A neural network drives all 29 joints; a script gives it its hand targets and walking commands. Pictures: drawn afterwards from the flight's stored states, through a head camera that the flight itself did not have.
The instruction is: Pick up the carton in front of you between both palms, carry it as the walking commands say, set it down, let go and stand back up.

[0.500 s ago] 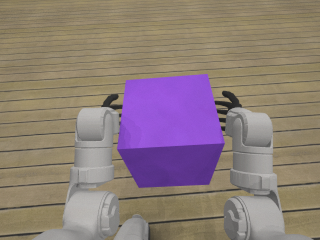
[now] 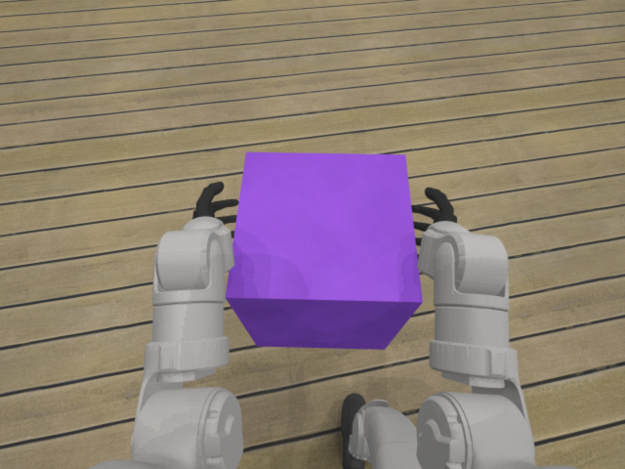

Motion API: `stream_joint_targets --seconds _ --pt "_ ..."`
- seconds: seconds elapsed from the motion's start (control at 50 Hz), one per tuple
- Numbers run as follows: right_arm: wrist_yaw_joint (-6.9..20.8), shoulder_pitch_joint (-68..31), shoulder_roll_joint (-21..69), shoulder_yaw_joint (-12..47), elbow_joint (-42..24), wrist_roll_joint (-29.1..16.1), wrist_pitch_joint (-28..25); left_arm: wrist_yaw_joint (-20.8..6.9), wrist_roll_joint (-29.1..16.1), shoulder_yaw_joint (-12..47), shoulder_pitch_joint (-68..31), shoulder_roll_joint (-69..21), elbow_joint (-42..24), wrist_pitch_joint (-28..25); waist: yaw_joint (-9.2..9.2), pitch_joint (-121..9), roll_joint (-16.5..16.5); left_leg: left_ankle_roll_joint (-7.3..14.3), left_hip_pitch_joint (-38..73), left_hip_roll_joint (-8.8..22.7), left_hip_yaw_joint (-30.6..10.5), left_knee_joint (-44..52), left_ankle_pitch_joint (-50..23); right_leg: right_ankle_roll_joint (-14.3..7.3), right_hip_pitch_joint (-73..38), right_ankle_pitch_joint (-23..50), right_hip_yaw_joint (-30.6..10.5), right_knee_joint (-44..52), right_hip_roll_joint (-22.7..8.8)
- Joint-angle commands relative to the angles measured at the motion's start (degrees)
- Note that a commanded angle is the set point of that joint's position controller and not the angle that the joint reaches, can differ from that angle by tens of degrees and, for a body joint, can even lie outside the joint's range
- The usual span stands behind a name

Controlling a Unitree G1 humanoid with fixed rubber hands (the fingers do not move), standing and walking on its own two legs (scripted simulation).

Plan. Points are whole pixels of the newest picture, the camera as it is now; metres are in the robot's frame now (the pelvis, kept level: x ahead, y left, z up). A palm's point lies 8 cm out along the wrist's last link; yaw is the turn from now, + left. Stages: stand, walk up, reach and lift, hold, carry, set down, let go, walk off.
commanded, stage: carry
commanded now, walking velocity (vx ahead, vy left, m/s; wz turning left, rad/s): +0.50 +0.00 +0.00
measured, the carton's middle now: (322, 261) +0.38 +0.00 -0.04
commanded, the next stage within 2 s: none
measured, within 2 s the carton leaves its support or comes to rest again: neither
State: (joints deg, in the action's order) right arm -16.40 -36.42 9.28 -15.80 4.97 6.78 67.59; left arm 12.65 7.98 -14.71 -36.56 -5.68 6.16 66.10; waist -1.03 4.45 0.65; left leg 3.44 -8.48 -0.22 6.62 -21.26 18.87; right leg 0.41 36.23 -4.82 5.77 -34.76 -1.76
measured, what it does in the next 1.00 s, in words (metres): walks ahead: right foot, then left foot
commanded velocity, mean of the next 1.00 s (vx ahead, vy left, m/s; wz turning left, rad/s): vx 0.17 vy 0.00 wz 0.00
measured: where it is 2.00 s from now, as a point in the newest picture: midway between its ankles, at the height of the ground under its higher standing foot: (302, 338)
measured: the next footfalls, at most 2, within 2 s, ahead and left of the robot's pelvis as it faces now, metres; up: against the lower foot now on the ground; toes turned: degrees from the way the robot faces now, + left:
right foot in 0.06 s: +0.22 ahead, -0.10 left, +0.00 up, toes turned -7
left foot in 0.48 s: +0.49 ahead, +0.13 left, +0.00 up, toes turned -6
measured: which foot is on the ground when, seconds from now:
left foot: down 0.00-0.10, up 0.12-0.46, down 0.48-1.00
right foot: up 0.00-0.04, down 0.06-0.50, up 0.52-0.70, down 0.72-1.00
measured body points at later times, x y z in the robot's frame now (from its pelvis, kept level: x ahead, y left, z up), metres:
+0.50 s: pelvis +0.34 +0.03 -0.02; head +0.32 +0.03 +0.43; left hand +0.64 +0.18 +0.10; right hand +0.64 -0.11 +0.09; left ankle +0.45 +0.12 -0.75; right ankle +0.19 -0.09 -0.73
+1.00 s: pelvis +0.49 +0.02 -0.01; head +0.47 +0.02 +0.44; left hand +0.79 +0.17 +0.08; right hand +0.79 -0.12 +0.08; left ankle +0.45 +0.13 -0.74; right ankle +0.46 -0.08 -0.74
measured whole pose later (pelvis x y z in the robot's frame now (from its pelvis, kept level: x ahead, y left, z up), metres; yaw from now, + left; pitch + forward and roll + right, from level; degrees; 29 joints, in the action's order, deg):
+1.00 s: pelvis +0.49 +0.02 -0.01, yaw +2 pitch +4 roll +0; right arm -14.7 -20.0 10.1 -9.4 -5.0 8.0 71.3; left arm 13.1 8.7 -10.0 -20.3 -10.2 -4.3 69.5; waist -0.3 -8.2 -0.6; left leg -0.3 -15.7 3.7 10.1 -31.2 17.6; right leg -0.2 15.5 -17.8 8.6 -30.9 -3.0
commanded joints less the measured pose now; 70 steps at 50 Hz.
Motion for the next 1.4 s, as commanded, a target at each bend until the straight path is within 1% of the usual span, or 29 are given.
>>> stream_joint_targets --seconds 0.0,0.04,0.06,0.08,0.1,0.12,0.16,0.18,0.24,0.3,0.34,0.38,0.44,0.46,0.48,0.5,0.52,0.56,0.6,0.68,0.7,0.74,0.78,0.84,0.9,0.98,1.12,1.26,1.38 --pt "24.7 -33.83 63.57 38.14 -6.47 -24.19 -0.86 -18.42 -27.13 41.06 -34.81 -69.74 -8.53 -0.45 -0.62 -34.21 -10.28 2.0 25.85 9.91 -2.09 -6.25 -60.05 -0.4 -12.0 8.42 6.74 13.48 4.82" --pt "24.55 -26.84 61.85 40.2 -8.98 -22.95 -0.5 -19.49 -26.47 42.48 -27.77 -69.38 -9.36 0.02 1.16 -36.82 -8.8 -1.37 15.31 8.35 1.58 -16.91 -53.3 -1.95 -32.96 16.23 6.24 19.42 2.04" --pt "24.78 -24.72 60.99 41.52 -10.17 -22.67 -0.31 -20.07 -26.05 42.44 -23.1 -68.63 -9.56 0.29 2.45 -39.78 -3.98 -2.24 4.82 7.67 0.34 -25.25 -36.01 -3.99 -45.22 24.98 -3.96 13.73 -6.79" --pt "25.21 -22.76 63.05 42.64 -11.37 -23.3 0.31 -20.14 -23.8 41.99 -19.47 -65.47 -9.71 0.19 2.81 -45.98 9.83 -4.23 -15.74 2.99 -2.72 -38.18 -9.13 -14.47 -66.96 39.22 -22.57 7.15 -20.18" --pt "25.5 -19.02 61.63 43.05 -12.84 -22.73 0.37 -20.4 -23.2 42.06 -14.33 -65.48 -9.38 0.5 2.86 -45.37 14.02 -4.79 -28.7 -1.11 -4.35 -47.48 13.29 -18.41 -71.52 35.07 -29.62 10.8 -23.21" --pt "25.56 -17.04 62.13 43.74 -14.02 -22.61 0.22 -20.7 -23.28 42.53 -12.16 -65.72 -11.96 0.8 3.12 -42.16 10.76 -3.86 -34.83 0.71 -6.24 -49.65 12.61 -16.87 -70.29 31.05 -25.83 11.93 -21.5" --pt "25.38 -14.64 61.56 45.7 -18.4 -22.96 -0.27 -21.4 -24.39 44.45 -11.22 -66.89 -17.94 1.2 2.74 -35.02 1.9 -3.47 -34.33 3.97 -6.43 -38.2 5.43 -10.98 -60.99 27.09 -18.54 15.7 -18.75" --pt "25.14 -14.54 60.93 46.45 -20.82 -23.78 -0.25 -21.79 -25.79 44.8 -11.36 -68.11 -19.27 1.55 2.4 -33.14 2.15 -3.82 -30.47 4.51 -5.84 -32.88 3.52 -9.3 -55.72 22.27 -16.18 17.94 -17.71" --pt "24.27 -14.54 61.0 47.44 -24.75 -25.91 0.65 -22.2 -28.31 45.33 -13.77 -64.52 -24.97 3.15 2.21 -31.8 6.39 -4.3 -24.51 3.23 -1.88 -24.48 1.62 -9.42 -49.21 16.61 -8.96 20.01 -14.74" --pt "23.43 -15.31 58.98 47.75 -25.65 -25.76 2.36 -22.69 -28.36 44.04 -11.59 -61.79 -23.26 5.02 2.14 -28.21 9.54 -4.49 -22.38 3.34 1.05 -16.0 -6.8 -8.52 -44.31 14.64 -3.71 20.85 -12.84" --pt "23.54 -15.64 57.94 47.87 -24.67 -25.73 3.73 -22.74 -27.75 43.55 -10.85 -60.6 -21.5 6.19 2.19 -25.84 9.47 -4.38 -20.37 2.89 2.59 -11.95 -11.36 -7.82 -41.95 14.15 -1.63 21.02 -12.25" --pt "24.08 -16.04 57.11 47.58 -22.52 -25.95 4.99 -22.6 -26.88 43.33 -10.89 -59.93 -19.69 7.1 2.27 -23.59 9.19 -4.28 -17.91 1.86 4.11 -8.55 -15.7 -6.26 -40.59 21.1 1.18 17.65 -11.13" --pt "25.19 -16.11 55.9 46.58 -18.3 -26.09 6.28 -22.33 -25.97 43.06 -11.88 -58.99 -17.0 7.99 1.12 -24.93 5.12 -3.79 -0.14 -0.54 8.14 0.34 -26.31 -1.32 -33.18 23.54 7.23 3.28 -6.86" --pt "25.49 -16.57 55.09 46.04 -17.09 -26.07 6.63 -22.31 -25.57 42.93 -12.45 -58.18 -16.01 8.14 0.68 -27.15 2.42 -3.17 9.61 5.42 2.18 -0.69 -35.28 1.07 -26.37 12.39 7.14 -3.28 -5.49" --pt "25.56 -17.05 54.08 44.99 -15.46 -25.21 6.71 -22.39 -26.18 43.56 -15.57 -58.29 -15.85 8.71 -0.22 -31.9 -9.37 2.63 20.64 18.23 -13.41 -5.05 -57.31 2.94 -16.62 -10.03 5.65 -16.35 -1.61" --pt "25.43 -16.41 53.64 43.88 -13.06 -24.45 6.56 -22.4 -26.45 43.8 -16.81 -59.2 -15.33 9.37 -0.54 -34.66 -17.27 11.0 26.48 24.2 -23.5 -3.35 -57.11 2.81 -6.13 -27.56 1.56 -25.02 2.12" --pt "25.4 -15.37 54.3 43.34 -13.06 -24.82 6.55 -22.51 -26.64 43.68 -16.55 -60.13 -14.34 9.3 -0.06 -34.04 -13.6 11.42 22.5 24.4 -22.81 -0.81 -51.47 1.81 -4.96 -30.55 -2.86 -27.8 0.52" --pt "25.6 -16.45 56.9 42.3 -13.41 -24.67 6.15 -22.76 -27.31 43.66 -18.14 -62.26 -13.78 8.56 0.12 -31.91 -7.88 7.59 16.38 21.62 -15.4 1.36 -44.69 0.32 -6.32 -30.11 -5.16 -16.93 -2.86" --pt "25.93 -18.57 60.04 42.59 -14.8 -24.9 5.27 -22.73 -27.93 43.81 -19.57 -64.06 -15.15 7.47 0.43 -31.71 -8.78 4.42 11.19 18.08 -8.46 3.32 -39.5 0.93 -13.78 -25.19 -2.45 -3.1 -1.7" --pt "26.2 -19.16 62.17 44.35 -17.43 -25.94 3.41 -22.18 -27.19 44.75 -18.72 -65.24 -18.34 5.63 0.68 -35.08 -7.54 2.66 6.78 15.0 -1.02 0.36 -31.17 1.24 -25.82 -5.33 1.92 11.32 -1.56" --pt "26.24 -18.74 62.27 44.91 -17.3 -25.92 3.02 -22.18 -26.98 44.98 -18.41 -64.99 -18.87 5.47 0.61 -34.98 -6.88 1.28 4.42 13.35 -0.1 -0.8 -25.58 1.3 -29.08 1.2 1.75 14.24 -2.66" --pt "26.25 -18.69 62.01 46.12 -16.68 -25.87 2.64 -22.58 -26.96 44.83 -18.0 -65.69 -17.89 5.38 0.37 -34.16 -2.59 -2.44 0.19 10.97 1.09 -3.49 -15.32 0.11 -31.88 9.97 -4.57 12.86 -10.67" --pt "26.31 -19.38 61.4 46.6 -16.86 -26.55 2.9 -23.04 -26.69 43.95 -16.47 -65.35 -15.63 5.21 0.54 -32.43 2.08 -3.7 1.03 10.22 -0.57 -4.67 -19.63 -1.01 -30.95 17.62 -3.63 8.46 -11.02" --pt "26.33 -17.93 60.23 46.5 -15.0 -26.31 3.26 -23.34 -25.82 43.21 -13.0 -64.4 -12.02 5.04 0.81 -32.32 2.21 -3.73 1.17 10.12 -0.82 -9.07 -32.48 -0.62 -31.1 27.92 -2.92 5.1 -9.39" --pt "26.37 -16.26 60.21 46.0 -12.49 -25.46 3.25 -23.41 -25.27 42.97 -11.98 -64.05 -10.35 4.78 1.0 -33.02 1.96 -4.17 -0.03 9.03 -0.31 -10.99 -35.31 -0.71 -32.26 35.11 -2.46 2.93 -8.75" --pt "26.5 -17.17 60.76 45.92 -12.38 -25.66 2.88 -23.4 -26.01 43.46 -14.07 -64.29 -11.54 4.27 1.06 -32.4 1.46 -4.54 -0.66 8.31 -0.29 -10.88 -34.18 -1.01 -32.3 36.39 -2.38 2.4 -8.49" --pt "26.87 -16.86 62.1 46.4 -11.25 -25.35 1.06 -23.64 -26.32 44.89 -14.91 -65.56 -11.36 2.82 1.01 -32.46 -1.59 -3.37 3.36 9.26 -1.65 -11.34 -43.03 -0.23 -29.14 26.3 -1.36 2.12 -6.63" --pt "28.32 -13.56 62.84 46.63 -7.37 -22.91 -4.55 -25.26 -24.05 45.13 -11.48 -66.81 -6.12 -2.82 0.95 -32.09 -0.1 -3.17 2.24 8.9 -1.82 -11.5 -37.63 -0.69 -30.02 28.06 -1.97 1.99 -7.39" --pt "29.01 -11.92 61.7 46.51 -6.09 -21.15 -10.43 -25.83 -21.9 44.54 -9.57 -65.44 -4.76 -8.92 0.87 -31.5 -0.33 -2.44 1.65 9.9 -2.71 -11.5 -32.91 -1.09 -28.66 20.19 -2.21 2.24 -7.65"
